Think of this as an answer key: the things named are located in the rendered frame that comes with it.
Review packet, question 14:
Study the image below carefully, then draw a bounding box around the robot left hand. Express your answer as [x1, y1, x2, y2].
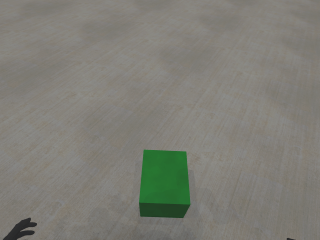
[3, 217, 37, 240]

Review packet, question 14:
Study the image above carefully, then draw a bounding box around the carton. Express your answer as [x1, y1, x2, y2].
[139, 149, 191, 218]

